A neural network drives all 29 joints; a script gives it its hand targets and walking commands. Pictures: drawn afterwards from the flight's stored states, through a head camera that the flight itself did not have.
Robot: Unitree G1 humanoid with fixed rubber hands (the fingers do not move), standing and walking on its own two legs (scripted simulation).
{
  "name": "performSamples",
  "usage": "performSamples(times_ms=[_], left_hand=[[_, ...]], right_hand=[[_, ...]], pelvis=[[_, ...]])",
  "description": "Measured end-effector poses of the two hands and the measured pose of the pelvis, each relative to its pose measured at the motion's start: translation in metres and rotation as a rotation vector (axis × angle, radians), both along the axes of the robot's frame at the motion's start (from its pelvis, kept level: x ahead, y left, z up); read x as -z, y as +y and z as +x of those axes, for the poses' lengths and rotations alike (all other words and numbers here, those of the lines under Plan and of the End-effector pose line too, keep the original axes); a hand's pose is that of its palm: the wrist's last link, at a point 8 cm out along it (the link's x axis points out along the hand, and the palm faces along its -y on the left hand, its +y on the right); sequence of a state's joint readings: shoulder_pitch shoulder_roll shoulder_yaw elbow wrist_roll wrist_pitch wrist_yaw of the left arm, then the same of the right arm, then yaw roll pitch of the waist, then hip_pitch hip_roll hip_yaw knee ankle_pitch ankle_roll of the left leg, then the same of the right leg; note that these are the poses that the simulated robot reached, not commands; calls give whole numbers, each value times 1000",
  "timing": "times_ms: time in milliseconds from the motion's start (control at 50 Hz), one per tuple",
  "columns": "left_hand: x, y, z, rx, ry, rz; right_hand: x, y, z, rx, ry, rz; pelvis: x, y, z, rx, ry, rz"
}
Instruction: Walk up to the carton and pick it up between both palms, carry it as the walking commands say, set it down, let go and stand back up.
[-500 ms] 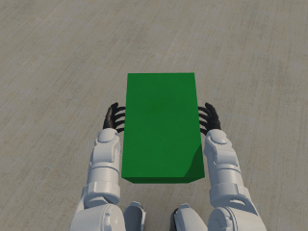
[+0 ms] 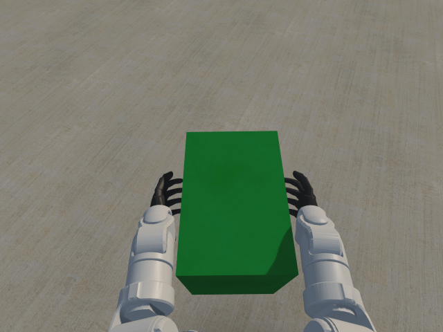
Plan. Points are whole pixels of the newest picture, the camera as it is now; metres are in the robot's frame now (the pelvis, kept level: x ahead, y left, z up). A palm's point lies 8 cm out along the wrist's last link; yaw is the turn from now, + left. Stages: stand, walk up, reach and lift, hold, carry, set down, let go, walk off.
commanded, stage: reach and lift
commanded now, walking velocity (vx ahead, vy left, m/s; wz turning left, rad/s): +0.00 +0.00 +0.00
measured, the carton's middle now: (232, 217) +0.35 +0.00 -0.07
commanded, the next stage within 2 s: hold in 1.48 s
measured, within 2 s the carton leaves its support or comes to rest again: neither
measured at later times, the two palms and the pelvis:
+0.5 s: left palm (155, 204) +0.31 +0.14 +0.06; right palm (319, 204) +0.31 -0.14 +0.06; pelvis +0.01 +0.00 +0.01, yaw +0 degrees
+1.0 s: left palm (153, 208) +0.30 +0.14 +0.06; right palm (320, 208) +0.30 -0.14 +0.07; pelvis +0.00 +0.00 +0.01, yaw +0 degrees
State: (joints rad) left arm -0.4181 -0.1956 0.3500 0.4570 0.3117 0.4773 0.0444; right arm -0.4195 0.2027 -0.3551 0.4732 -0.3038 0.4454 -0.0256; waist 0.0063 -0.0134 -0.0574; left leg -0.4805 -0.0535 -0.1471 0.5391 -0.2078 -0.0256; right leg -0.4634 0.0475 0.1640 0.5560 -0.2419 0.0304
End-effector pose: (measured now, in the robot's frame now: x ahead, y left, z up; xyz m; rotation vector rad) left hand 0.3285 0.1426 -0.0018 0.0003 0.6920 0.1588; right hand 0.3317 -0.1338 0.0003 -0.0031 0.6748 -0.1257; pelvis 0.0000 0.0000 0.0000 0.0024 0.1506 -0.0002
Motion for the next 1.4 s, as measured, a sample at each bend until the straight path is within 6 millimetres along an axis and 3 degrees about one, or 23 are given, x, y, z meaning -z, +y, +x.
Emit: performSamples(times_ms=[560, 940, 1400], left_hand=[[-65, -5, -21, 33, -12, 38], [-65, -2, -29, 21, -1, 26], [-65, -5, -27, 46, 3, 47]], right_hand=[[-66, -5, -22, -23, -11, -33], [-66, -2, -29, -18, 2, -24], [-65, -5, -29, -28, 6, -48]], pelvis=[[-14, -3, 13, -3, -259, 2], [-12, -1, 2, -4, -284, -1], [-13, -1, 10, 1, -283, 0]])
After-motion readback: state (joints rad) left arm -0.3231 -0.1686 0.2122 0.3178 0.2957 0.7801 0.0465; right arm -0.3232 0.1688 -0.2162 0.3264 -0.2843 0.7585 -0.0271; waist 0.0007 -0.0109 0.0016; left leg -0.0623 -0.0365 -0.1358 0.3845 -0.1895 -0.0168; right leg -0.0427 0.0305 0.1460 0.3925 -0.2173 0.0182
